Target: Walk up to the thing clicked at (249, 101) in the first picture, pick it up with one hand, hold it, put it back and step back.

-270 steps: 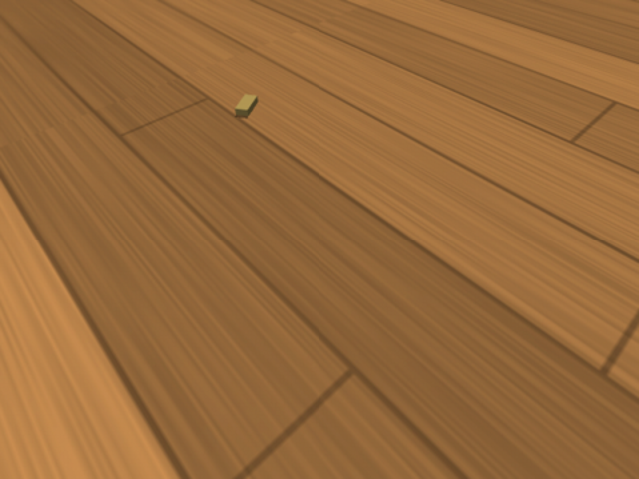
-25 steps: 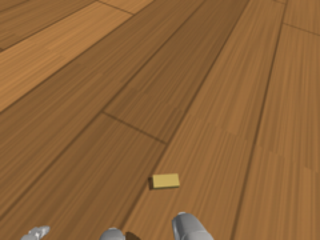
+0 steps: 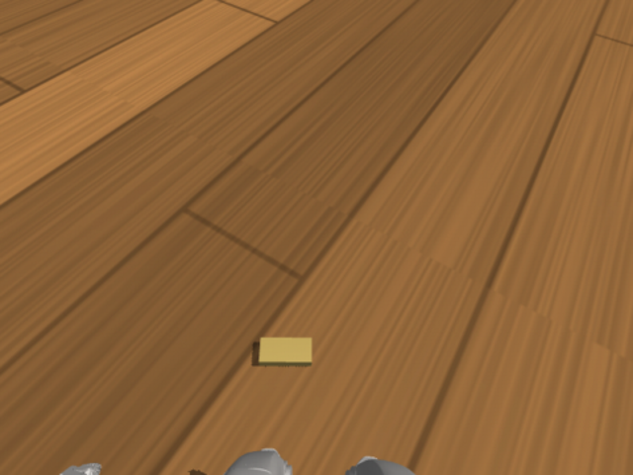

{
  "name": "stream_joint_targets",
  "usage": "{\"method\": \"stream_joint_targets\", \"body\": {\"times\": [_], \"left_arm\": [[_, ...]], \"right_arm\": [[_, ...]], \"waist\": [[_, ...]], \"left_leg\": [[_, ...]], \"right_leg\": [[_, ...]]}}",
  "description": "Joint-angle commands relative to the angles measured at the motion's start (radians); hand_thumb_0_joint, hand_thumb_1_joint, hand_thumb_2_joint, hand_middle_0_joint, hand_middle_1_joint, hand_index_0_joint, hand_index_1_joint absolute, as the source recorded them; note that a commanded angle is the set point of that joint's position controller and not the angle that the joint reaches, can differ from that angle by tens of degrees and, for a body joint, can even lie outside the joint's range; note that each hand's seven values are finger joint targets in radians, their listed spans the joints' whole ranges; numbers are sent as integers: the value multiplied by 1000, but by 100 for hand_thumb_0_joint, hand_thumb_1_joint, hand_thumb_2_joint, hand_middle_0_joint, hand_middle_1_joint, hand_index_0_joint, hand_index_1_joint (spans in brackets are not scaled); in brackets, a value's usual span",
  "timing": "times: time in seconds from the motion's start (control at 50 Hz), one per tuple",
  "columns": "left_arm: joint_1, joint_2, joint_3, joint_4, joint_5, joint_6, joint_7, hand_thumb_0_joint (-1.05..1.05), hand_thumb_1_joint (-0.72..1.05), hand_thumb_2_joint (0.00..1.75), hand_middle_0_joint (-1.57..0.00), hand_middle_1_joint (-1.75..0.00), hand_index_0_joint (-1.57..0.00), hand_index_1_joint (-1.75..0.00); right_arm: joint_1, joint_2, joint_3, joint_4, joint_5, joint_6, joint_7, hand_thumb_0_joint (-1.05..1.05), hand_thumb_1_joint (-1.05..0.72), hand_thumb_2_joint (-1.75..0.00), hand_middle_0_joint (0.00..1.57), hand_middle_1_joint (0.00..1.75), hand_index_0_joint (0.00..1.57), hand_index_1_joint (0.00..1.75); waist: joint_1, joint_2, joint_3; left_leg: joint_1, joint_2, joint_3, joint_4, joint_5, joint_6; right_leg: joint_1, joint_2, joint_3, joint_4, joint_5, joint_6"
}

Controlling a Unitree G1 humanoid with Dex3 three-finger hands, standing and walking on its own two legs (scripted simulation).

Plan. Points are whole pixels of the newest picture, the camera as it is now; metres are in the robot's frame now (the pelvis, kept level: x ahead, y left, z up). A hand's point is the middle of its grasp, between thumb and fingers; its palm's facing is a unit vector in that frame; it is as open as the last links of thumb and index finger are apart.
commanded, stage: walk up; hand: left
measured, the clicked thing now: (285, 351) +0.51 +0.11 -0.72
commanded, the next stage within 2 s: none
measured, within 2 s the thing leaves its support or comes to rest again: neither
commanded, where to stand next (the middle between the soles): +0.14 -0.14 m, yaw +4 degrees
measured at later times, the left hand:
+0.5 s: hand out of the picture +0.02 +0.06 -0.14, palm faces +0.01 -0.92 -0.39, open 7.4 cm
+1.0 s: hand out of the picture -0.01 +0.14 -0.14, palm faces +0.10 -0.86 -0.50, open 7.4 cm
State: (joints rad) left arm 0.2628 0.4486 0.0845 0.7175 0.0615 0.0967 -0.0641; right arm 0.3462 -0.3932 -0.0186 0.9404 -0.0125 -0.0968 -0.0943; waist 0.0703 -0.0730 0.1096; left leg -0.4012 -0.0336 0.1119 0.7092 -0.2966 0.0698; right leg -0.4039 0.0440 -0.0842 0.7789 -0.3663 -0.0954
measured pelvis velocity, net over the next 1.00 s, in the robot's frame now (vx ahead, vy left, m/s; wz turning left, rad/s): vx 0.00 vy -0.16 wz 0.10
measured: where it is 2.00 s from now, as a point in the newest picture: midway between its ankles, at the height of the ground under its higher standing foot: outside the picture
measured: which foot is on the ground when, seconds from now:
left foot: down 0.00-0.36, up 0.38-0.90, down 0.92-1.00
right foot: down 0.00-0.00, up 0.02-0.34, down 0.36-0.96, up 0.98-1.00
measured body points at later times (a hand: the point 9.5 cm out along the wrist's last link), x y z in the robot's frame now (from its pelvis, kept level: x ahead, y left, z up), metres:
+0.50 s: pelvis -0.02 -0.21 -0.01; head -0.01 -0.23 +0.44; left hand +0.02 +0.11 -0.12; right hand +0.05 -0.58 -0.11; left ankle +0.03 -0.04 -0.65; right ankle -0.01 -0.35 -0.71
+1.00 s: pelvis +0.00 -0.16 -0.01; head +0.06 -0.16 +0.44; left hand -0.02 +0.18 -0.11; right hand +0.19 -0.46 -0.11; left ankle +0.04 -0.05 -0.71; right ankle +0.00 -0.34 -0.68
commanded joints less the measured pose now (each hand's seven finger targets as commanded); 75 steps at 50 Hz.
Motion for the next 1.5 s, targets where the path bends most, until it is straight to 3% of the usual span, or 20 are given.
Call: {"method": "stream_joint_targets", "body": {"times": [0.0,0.02,0.1,0.28,0.32,0.34,0.38,0.4,0.46,0.66,0.8,0.88,0.9,0.94,0.96,1.04,1.26,1.32,1.4,1.48], "left_arm": [[-1,155,38,-118,0,-15,22,0,90,90,-20,-30,-20,-30],[15,225,58,-104,10,-7,28,0,90,90,-20,-30,-20,-30],[-53,231,92,-86,0,-10,12,0,90,90,-20,-30,-20,-30],[135,163,70,51,-60,-33,0,0,90,90,-20,-30,-20,-30],[252,184,89,143,-50,-50,27,0,90,90,-20,-30,-20,-30],[274,233,94,146,-32,-63,43,0,90,90,-20,-30,-20,-30],[-11,388,91,47,-16,-93,71,0,90,90,-20,-30,-20,-30],[-111,405,99,28,-28,-105,75,0,90,90,-20,-30,-20,-30],[-60,313,79,100,-32,-153,90,0,90,90,-20,-30,-20,-30],[174,234,69,130,-52,-188,155,0,90,90,-20,-30,-20,-30],[198,259,70,97,-47,-179,152,0,90,90,-20,-30,-20,-30],[63,263,43,59,-59,-165,143,0,90,90,-20,-30,-20,-30],[83,219,25,56,-62,-163,141,0,90,90,-20,-30,-20,-30],[121,134,-6,39,-72,-155,150,0,90,90,-20,-30,-20,-30],[64,196,4,68,-63,-145,159,0,90,90,-20,-30,-20,-30],[106,194,12,141,-67,-136,127,0,90,90,-20,-30,-20,-30],[40,149,10,194,-37,-138,102,0,90,90,-20,-30,-20,-30],[-108,211,5,167,-36,-143,91,0,90,90,-20,-30,-20,-30],[-101,136,-28,208,-55,-133,77,0,90,90,-20,-30,-20,-30],[-124,149,-29,241,-57,-145,72,0,90,90,-20,-30,-20,-30]], "right_arm": [[162,-436,-147,-63,-14,1,-59,0,-90,-90,20,30,20,30],[117,-453,-153,-84,10,1,-53,0,-90,-90,20,30,20,30],[81,-351,-131,-93,1,1,-45,0,-90,-90,20,30,20,30],[-172,-397,-134,-153,-44,34,29,0,-90,-90,20,30,20,30],[-151,-308,-113,-141,-59,69,37,0,-90,-90,20,30,20,30],[-120,-208,-80,-143,-51,83,39,0,-90,-90,20,30,20,30],[-115,-210,-83,-166,-13,80,30,0,-90,-90,20,30,20,30],[-147,-282,-103,-147,-10,74,30,0,-90,-90,20,30,20,30],[-64,-283,-99,-50,15,82,50,0,-90,-90,20,30,20,30],[-154,-222,-114,-158,-30,137,108,0,-90,-90,20,30,20,30],[-247,-179,-105,-194,-20,123,124,0,-90,-90,20,30,20,30],[-128,-186,-124,-143,-12,114,133,0,-90,-90,20,30,20,30],[-49,-224,-138,-114,-15,108,127,0,-90,-90,20,30,20,30],[-56,-333,-156,-158,-10,106,111,0,-90,-90,20,30,20,30],[-84,-338,-155,-146,7,110,115,0,-90,-90,20,30,20,30],[-237,-245,-116,-181,2,113,101,0,-90,-90,20,30,20,30],[-273,-209,-72,-154,14,100,92,0,-90,-90,20,30,20,30],[-244,-180,-60,-100,22,95,91,0,-90,-90,20,30,20,30],[-285,-228,-60,-46,5,72,98,0,-90,-90,20,30,20,30],[-283,-185,-32,1,11,64,100,0,-90,-90,20,30,20,30]], "waist": [[-71,118,-151],[-83,96,-143],[-62,81,-46],[8,438,-107],[61,152,-112],[80,-96,-62],[-28,-163,57],[-54,-81,102],[-78,-28,90],[-16,-83,-99],[17,-173,-108],[-96,-127,-147],[-134,-1,-200],[-140,319,-247],[-152,276,-219],[-72,194,-35],[-36,167,-101],[-80,-30,-86],[-57,96,-97],[-55,36,-109]], "left_leg": [[383,540,-756,-300,178,195],[285,615,-797,-321,156,290],[81,352,-398,-253,123,158],[-178,237,-184,-223,-416,95],[-288,122,-52,165,-481,43],[-368,59,5,441,-453,13],[-398,30,-318,578,-235,-43],[-386,86,-310,554,-182,-49],[-345,90,-307,471,-58,-37],[-316,-1,-299,408,-60,-63],[-221,44,-161,149,-128,-50],[178,9,-70,-66,85,-7],[337,5,-116,-133,117,19],[408,366,-639,-246,266,208],[262,411,-715,-298,120,278],[33,213,-374,-285,7,134],[-62,227,-364,-188,22,81],[76,83,-235,-109,-171,-27],[73,205,-388,-317,-203,28],[72,147,-287,-312,-55,-14]], "right_leg": [[-377,-45,256,403,-181,109],[-332,-75,288,516,-234,118],[-254,-47,321,545,-46,97],[156,-85,53,63,-115,119],[285,-17,30,-129,-108,136],[204,-77,202,-261,-272,114],[-84,-401,921,-642,-589,-39],[-116,-429,940,-664,-644,-60],[26,-311,584,-442,-266,44],[383,-326,321,-220,766,-8],[385,-352,268,-162,777,-93],[101,-290,146,-43,604,-39],[26,-228,108,143,490,-1],[-245,-55,39,404,-260,79],[-165,-90,122,423,-321,68],[-120,-113,118,361,-132,68],[217,-55,84,-195,55,53],[16,-270,383,-356,-94,-49],[101,-110,159,-249,-11,50],[202,-167,233,-350,105,34]]}}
